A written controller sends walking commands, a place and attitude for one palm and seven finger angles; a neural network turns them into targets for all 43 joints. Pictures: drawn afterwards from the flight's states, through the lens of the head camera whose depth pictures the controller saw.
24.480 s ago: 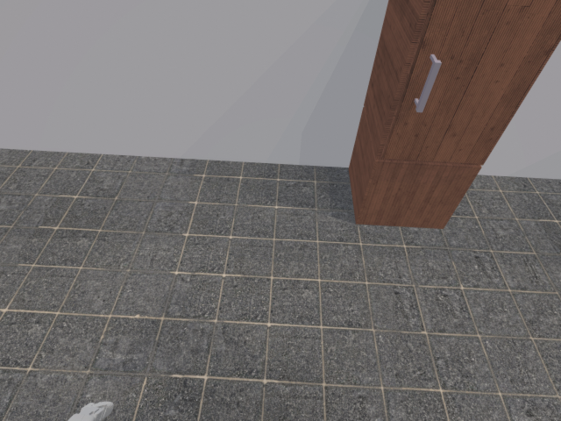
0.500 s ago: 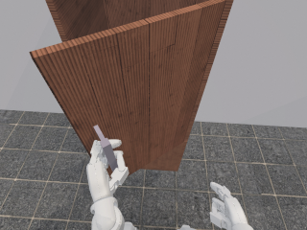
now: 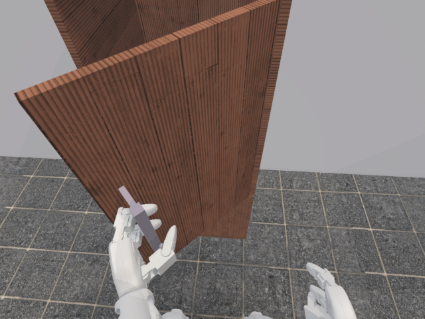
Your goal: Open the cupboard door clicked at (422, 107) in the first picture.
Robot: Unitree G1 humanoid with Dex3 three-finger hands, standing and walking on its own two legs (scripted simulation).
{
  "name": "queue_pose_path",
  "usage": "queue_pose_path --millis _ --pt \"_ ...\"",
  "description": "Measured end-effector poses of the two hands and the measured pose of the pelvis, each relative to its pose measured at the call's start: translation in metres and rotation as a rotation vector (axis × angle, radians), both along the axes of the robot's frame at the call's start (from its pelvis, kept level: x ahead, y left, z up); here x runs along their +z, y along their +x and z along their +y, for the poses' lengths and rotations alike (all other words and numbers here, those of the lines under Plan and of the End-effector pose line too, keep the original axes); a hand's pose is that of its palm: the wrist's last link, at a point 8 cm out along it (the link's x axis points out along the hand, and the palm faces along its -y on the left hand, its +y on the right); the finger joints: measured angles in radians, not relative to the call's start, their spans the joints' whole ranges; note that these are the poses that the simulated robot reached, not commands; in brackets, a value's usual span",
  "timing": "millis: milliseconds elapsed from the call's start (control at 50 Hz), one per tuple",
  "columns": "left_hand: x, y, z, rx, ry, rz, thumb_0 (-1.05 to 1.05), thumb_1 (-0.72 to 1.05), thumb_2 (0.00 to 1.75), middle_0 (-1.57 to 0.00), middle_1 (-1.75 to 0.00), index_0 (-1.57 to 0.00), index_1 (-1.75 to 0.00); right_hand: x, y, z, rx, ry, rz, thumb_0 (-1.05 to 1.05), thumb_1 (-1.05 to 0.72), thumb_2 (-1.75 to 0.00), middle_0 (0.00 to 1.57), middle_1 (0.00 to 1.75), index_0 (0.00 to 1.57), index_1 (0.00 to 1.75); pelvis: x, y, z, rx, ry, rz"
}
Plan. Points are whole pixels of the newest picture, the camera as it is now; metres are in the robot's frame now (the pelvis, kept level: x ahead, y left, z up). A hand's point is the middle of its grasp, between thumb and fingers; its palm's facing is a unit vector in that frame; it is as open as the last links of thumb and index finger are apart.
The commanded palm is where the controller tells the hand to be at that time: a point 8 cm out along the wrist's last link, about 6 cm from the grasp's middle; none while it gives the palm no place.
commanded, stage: open thumb and fingers to let go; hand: left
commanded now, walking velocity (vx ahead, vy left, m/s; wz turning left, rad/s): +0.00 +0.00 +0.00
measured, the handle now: (142, 222) +0.28 +0.14 +0.05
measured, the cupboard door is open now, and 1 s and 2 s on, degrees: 44 43 43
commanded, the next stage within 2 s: slide the hand sideways off the handle in 0.54 s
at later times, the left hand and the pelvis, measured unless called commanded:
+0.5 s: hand (153, 249) +0.23 +0.11 +0.05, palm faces +0.32 -0.95 +0.03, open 14.8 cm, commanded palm +0.19 +0.16 +0.05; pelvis -0.01 +0.03 +0.00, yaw -1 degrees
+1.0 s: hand (144, 268) +0.20 +0.12 +0.06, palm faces -0.08 -0.99 +0.09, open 16.4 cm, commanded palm +0.17 +0.17 +0.05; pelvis -0.01 +0.07 -0.01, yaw -2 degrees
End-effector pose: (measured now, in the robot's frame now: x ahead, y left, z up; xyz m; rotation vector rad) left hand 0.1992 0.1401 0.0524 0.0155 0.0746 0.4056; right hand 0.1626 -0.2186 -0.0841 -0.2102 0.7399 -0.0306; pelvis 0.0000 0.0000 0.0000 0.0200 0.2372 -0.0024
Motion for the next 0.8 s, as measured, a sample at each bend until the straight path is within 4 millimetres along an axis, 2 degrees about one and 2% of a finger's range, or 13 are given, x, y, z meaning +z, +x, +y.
queue_pose_path --millis 200,320,440,660,700,800 --pt "-0.004 0.002 0.010 -0.012 -0.013 -0.024 0.01 -0.17 0.44 -0.31 -1.22 -0.33 -1.24 -0.005 -0.012 -0.002 -0.024 -0.002 0.016 0.01 -0.90 -0.90 0.20 0.30 0.20 0.30 -0.002 -0.010 0.002 -0.005 -0.001 0.000" --pt "-0.004 -0.002 0.018 -0.018 -0.023 -0.028 0.00 -0.39 0.34 -0.29 -1.12 -0.30 -1.12 -0.001 -0.013 0.007 -0.019 -0.008 0.005 0.01 -0.90 -0.90 0.20 0.30 0.20 0.30 -0.001 -0.012 0.011 -0.005 -0.009 -0.006" --pt "-0.005 -0.001 0.019 -0.062 -0.042 -0.046 0.00 -0.47 0.31 -0.25 -0.90 -0.28 -0.90 0.004 -0.010 0.021 -0.014 -0.017 -0.014 0.01 -0.90 -0.90 0.20 0.30 0.20 0.30 -0.003 -0.014 0.023 -0.010 -0.021 -0.007" --pt "-0.004 0.002 0.018 -0.124 -0.020 -0.044 -0.01 -0.50 0.30 -0.24 -0.48 -0.26 -0.49 0.009 -0.005 0.054 0.008 0.006 -0.041 0.01 -0.90 -0.90 0.20 0.30 0.21 0.30 -0.004 -0.016 0.043 -0.020 -0.036 -0.015" --pt "-0.004 0.003 0.017 -0.207 -0.004 -0.053 -0.01 -0.50 0.30 -0.23 -0.43 -0.24 -0.45 0.009 -0.006 0.059 0.014 0.012 -0.043 0.01 -0.90 -0.90 0.20 0.30 0.21 0.30 -0.005 -0.017 0.045 -0.019 -0.037 -0.015" --pt "-0.003 0.000 0.034 -0.492 0.053 -0.059 -0.01 -0.50 0.30 -0.19 -0.36 -0.14 -0.36 0.006 -0.013 0.060 0.004 0.010 -0.037 0.01 -0.90 -0.90 0.20 0.30 0.21 0.30 -0.008 -0.019 0.053 -0.018 -0.044 -0.020"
